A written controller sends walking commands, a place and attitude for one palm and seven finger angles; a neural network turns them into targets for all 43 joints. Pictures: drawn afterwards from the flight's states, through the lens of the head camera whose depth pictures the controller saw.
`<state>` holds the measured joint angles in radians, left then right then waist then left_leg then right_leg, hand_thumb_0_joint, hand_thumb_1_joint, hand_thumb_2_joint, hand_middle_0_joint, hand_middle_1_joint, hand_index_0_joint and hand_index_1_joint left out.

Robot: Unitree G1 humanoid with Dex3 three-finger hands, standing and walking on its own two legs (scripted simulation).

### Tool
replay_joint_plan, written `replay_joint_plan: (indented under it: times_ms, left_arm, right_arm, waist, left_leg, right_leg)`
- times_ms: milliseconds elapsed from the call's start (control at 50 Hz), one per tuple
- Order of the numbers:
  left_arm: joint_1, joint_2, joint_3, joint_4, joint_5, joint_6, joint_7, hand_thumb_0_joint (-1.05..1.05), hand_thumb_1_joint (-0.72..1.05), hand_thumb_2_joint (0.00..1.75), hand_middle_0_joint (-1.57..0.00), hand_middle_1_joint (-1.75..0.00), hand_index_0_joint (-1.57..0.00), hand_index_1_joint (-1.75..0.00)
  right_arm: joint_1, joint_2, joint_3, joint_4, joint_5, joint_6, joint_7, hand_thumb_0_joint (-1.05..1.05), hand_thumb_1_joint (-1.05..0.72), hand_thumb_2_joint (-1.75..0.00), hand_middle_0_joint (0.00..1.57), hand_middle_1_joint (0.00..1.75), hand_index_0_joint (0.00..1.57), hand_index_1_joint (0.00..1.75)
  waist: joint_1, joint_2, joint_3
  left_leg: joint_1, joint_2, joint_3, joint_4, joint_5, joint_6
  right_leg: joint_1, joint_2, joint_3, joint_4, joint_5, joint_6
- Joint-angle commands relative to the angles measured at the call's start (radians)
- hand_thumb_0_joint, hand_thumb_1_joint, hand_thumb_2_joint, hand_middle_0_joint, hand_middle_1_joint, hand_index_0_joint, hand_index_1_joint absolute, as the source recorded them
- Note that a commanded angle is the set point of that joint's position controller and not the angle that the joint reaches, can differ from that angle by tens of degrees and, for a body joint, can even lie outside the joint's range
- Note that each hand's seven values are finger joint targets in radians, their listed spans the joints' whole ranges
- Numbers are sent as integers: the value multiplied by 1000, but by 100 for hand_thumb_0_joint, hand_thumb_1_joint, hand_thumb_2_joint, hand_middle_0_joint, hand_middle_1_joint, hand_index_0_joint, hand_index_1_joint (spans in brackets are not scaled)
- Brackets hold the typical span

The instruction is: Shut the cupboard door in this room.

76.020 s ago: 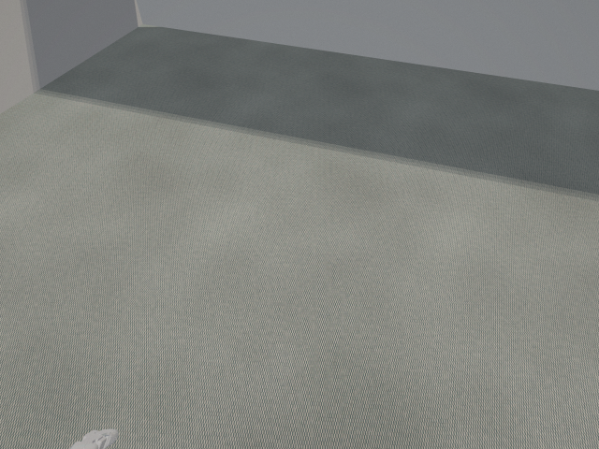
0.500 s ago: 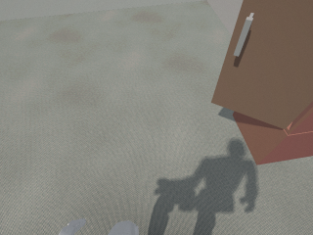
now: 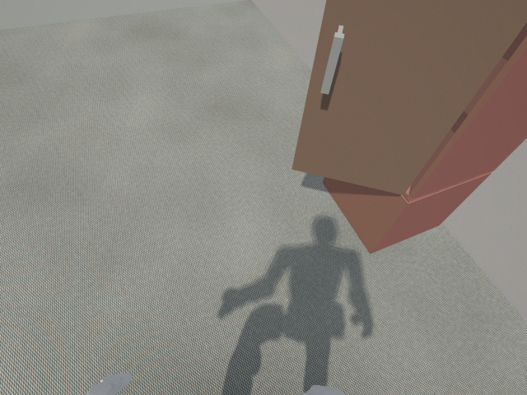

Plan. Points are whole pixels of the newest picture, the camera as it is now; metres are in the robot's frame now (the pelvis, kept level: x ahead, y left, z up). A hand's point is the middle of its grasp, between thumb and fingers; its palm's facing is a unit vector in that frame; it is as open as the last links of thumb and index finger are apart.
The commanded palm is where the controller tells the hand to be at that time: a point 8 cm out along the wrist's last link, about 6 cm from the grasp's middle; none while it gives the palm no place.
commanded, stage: turn to face it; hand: left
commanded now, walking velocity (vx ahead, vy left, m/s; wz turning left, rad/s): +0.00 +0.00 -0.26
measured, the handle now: (332, 60) +0.78 -0.12 +0.07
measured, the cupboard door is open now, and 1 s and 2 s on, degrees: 53 53 53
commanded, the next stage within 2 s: take the last steps up to it in 0.12 s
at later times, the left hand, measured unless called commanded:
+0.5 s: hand out of the picture +0.13 +0.17 -0.19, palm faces -0.16 -0.98 -0.15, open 7.4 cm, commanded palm none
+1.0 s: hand (247, 306) +0.29 +0.04 -0.17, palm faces -0.18 -0.96 -0.20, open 7.2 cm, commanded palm none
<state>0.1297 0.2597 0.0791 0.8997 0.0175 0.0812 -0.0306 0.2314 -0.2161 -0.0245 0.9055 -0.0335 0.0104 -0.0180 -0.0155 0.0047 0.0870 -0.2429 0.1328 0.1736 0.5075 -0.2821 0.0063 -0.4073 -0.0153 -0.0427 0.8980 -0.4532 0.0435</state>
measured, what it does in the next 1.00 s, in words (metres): walks ahead: right foot, then left foot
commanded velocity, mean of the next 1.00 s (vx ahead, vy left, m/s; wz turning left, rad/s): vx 0.22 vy -0.08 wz -0.12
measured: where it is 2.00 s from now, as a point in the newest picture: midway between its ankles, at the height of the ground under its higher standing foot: (297, 372)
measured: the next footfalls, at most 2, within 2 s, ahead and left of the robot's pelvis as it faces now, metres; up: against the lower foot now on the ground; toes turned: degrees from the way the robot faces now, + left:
right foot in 0.10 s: +0.02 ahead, -0.15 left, +0.00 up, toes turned -6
left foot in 0.40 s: +0.08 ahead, +0.09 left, +0.00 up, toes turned +0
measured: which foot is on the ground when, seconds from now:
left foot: down 0.00-0.10, up 0.12-0.38, down 0.40-0.82, up 0.84-1.00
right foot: up 0.00-0.08, down 0.10-0.40, up 0.42-0.80, down 0.82-1.00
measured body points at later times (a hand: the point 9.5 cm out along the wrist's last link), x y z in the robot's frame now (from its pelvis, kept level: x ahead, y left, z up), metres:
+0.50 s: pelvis +0.05 -0.01 -0.01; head +0.08 +0.01 +0.44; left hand +0.14 +0.22 -0.17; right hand +0.02 -0.26 -0.14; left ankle +0.04 +0.09 -0.74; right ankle -0.02 -0.14 -0.68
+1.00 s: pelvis +0.19 -0.13 +0.00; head +0.22 -0.13 +0.44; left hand +0.30 +0.09 -0.16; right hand +0.13 -0.36 -0.16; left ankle +0.18 +0.00 -0.68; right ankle +0.17 -0.22 -0.74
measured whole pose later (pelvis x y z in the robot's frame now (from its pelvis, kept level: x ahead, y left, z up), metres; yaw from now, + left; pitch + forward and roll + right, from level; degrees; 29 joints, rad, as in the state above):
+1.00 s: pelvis +0.19 -0.13 +0.00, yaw -11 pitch +1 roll -1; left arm 0.18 0.17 0.05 1.04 0.02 -0.05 0.01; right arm 0.30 -0.18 -0.05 1.06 -0.02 0.00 0.00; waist -0.05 0.02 0.05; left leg -0.45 0.12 0.08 1.03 -0.41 -0.03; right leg -0.23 0.00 -0.14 0.44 -0.23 -0.04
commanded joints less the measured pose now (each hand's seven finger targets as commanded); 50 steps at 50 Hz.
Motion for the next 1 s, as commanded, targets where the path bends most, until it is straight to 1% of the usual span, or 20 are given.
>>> replay_joint_plan:
  times_ms: [0, 40, 80, 100, 140, 200, 300, 340, 360, 380, 400, 520, 660, 720, 760, 780, 800, 860, 900, 980]
  left_arm:
    - [-11, 26, -3, -72, 2, -37, 3, 0, 90, 90, -20, -30, -20, -30]
    - [65, 63, 5, -43, 5, -47, 9, 0, 90, 90, -20, -30, -20, -30]
    - [155, 217, 30, -11, 16, -65, 31, 0, 90, 90, -20, -30, -20, -30]
    - [183, 235, 23, -7, 4, -65, 35, 0, 90, 90, -20, -30, -20, -30]
    - [94, 183, 24, -12, 8, -70, 51, 0, 90, 90, -20, -30, -20, -30]
    - [12, 131, 6, -35, 8, -72, 53, 0, 90, 90, -20, -30, -20, -30]
    - [35, 145, 18, -2, 11, -71, 33, 0, 90, 90, -20, -30, -20, -30]
    - [13, 122, 15, 4, 0, -67, 22, 0, 90, 90, -20, -30, -20, -30]
    - [32, 60, 4, -4, -3, -64, 16, 0, 90, 90, -20, -30, -20, -30]
    - [23, 1, -10, -40, -6, -62, 7, 0, 90, 90, -20, -30, -20, -30]
    - [-64, 45, -3, -71, 14, -60, 1, 0, 90, 90, -20, -30, -20, -30]
    - [-19, 0, -3, 2, 12, -64, -26, 0, 90, 90, -20, -30, -20, -30]
    - [-111, -22, -20, 2, 9, -71, -29, 0, 90, 90, -20, -30, -20, -30]
    - [-66, -10, -12, 23, 10, -83, -27, 0, 90, 90, -20, -30, -20, -30]
    - [121, 40, 0, 89, 11, -99, -15, 0, 90, 90, -20, -30, -20, -30]
    - [275, 110, 19, 139, 15, -115, -3, 0, 90, 90, -20, -30, -20, -30]
    - [406, 203, 42, 182, 12, -123, 16, 0, 90, 90, -20, -30, -20, -30]
    - [198, 114, 13, 140, -5, -120, 38, 0, 90, 90, -20, -30, -20, -30]
    - [112, 32, -13, 118, 1, -133, 42, 0, 90, 90, -20, -30, -20, -30]
    - [115, 19, -19, 136, 8, -145, 45, 0, 90, 90, -20, -30, -20, -30]
  right_arm:
    - [60, -221, -71, -20, 2, -6, -11, 0, -90, -90, 20, 30, 20, 30]
    - [44, -213, -72, -18, 12, -2, -7, 0, -90, -90, 20, 30, 20, 30]
    - [-17, -91, -45, -67, 22, 3, 4, 0, -90, -90, 20, 30, 20, 30]
    - [-52, -103, -38, -79, 24, 20, -3, 0, -90, -90, 20, 30, 20, 30]
    - [-33, -120, -42, -47, 22, 25, -12, 0, -90, -90, 20, 30, 20, 30]
    - [25, -96, -35, -4, 18, 22, 0, 0, -90, -90, 20, 30, 20, 30]
    - [43, -77, -31, -3, 8, -2, 6, 0, -90, -90, 20, 30, 20, 30]
    - [157, -87, -30, 37, 4, -24, 0, 0, -90, -90, 20, 30, 20, 30]
    - [227, -150, -44, 54, -4, -34, -5, 0, -90, -90, 20, 30, 20, 30]
    - [310, -263, -65, 65, -22, -42, -15, 0, -90, -90, 20, 30, 20, 30]
    - [321, -280, -69, 71, -19, -43, -25, 0, -90, -90, 20, 30, 20, 30]
    - [219, -149, -36, 75, -5, -74, -25, 0, -90, -90, 20, 30, 20, 30]
    - [261, -141, -47, 127, -9, -64, -10, 0, -90, -90, 20, 30, 20, 30]
    - [227, -158, -56, 133, -8, -58, -8, 0, -90, -90, 20, 30, 20, 30]
    - [206, -149, -56, 139, 3, -51, -3, 0, -90, -90, 20, 30, 20, 30]
    - [200, -114, -47, 132, 15, -55, 7, 0, -90, -90, 20, 30, 20, 30]
    - [170, -22, -26, 89, 30, -59, 8, 0, -90, -90, 20, 30, 20, 30]
    - [88, -55, -41, 79, 20, -45, 3, 0, -90, -90, 20, 30, 20, 30]
    - [115, -19, -32, 106, 8, -35, 10, 0, -90, -90, 20, 30, 20, 30]
    - [136, 35, -17, 109, 8, -25, 17, 0, -90, -90, 20, 30, 20, 30]
  waist:
    - [-16, 208, -153]
    - [23, 132, -160]
    - [76, -265, -127]
    - [95, -183, -121]
    - [48, -290, -106]
    - [-6, -175, -133]
    - [4, -184, -95]
    - [-54, -119, -90]
    - [-75, 89, -107]
    - [-102, 345, -92]
    - [-120, 246, -44]
    - [-33, 134, -31]
    - [-59, 182, 7]
    - [-25, 184, -8]
    - [60, 98, -86]
    - [129, -41, -183]
    - [165, -303, -238]
    - [74, -207, -91]
    - [7, -121, -79]
    - [-23, -102, -93]
  left_leg:
    - [136, 213, -132, -65, 506, 104]
    - [36, 169, -88, 27, 377, 37]
    - [-326, -51, 15, 350, -319, -73]
    - [-311, -49, -111, 492, -359, -64]
    - [-392, -46, -174, 624, -283, -68]
    - [-273, -46, -138, 543, -164, -81]
    - [-113, -73, -68, 193, -125, -70]
    - [121, -90, -38, -42, 9, -62]
    - [229, 41, -243, -170, -125, -21]
    - [279, 319, -607, -300, -278, 85]
    - [200, 400, -697, -368, -341, 145]
    - [199, 216, -209, -288, 249, 86]
    - [142, 197, -87, -282, 252, 82]
    - [123, 202, -75, -224, 280, 71]
    - [68, 138, -19, 1, 396, 28]
    - [-107, 78, 36, 223, 302, -7]
    - [-342, -81, 31, 529, -319, -39]
    - [-404, 11, -169, 746, -197, -13]
    - [-298, 23, -144, 622, -116, -29]
    - [-172, -11, -90, 323, -93, -40]
  right_leg:
    - [94, 17, -47, -235, 75, -22]
    - [277, 5, -32, -471, 288, -42]
    - [448, -354, 380, -575, 670, -201]
    - [335, -393, 378, -573, 679, -271]
    - [335, -322, 369, -578, 642, -277]
    - [269, -231, 192, -538, 661, -232]
    - [185, -198, 242, -585, 178, -226]
    - [40, -130, 204, -498, -3, -169]
    - [-90, -44, 143, -308, -76, -117]
    - [-268, 69, -3, -31, -161, -60]
    - [-317, 9, 87, 148, -126, -64]
    - [-278, -49, 52, 207, 171, -24]
    - [-118, -40, -48, -156, 239, -33]
    - [19, -16, -77, -273, 237, -50]
    - [298, 26, -91, -418, 268, -80]
    - [552, -99, 48, -465, 200, -129]
    - [684, -360, 423, -576, 231, -232]
    - [376, -350, 375, -693, 118, -261]
    - [257, -269, 156, -669, 366, -229]
    - [193, -243, 77, -656, 476, -241]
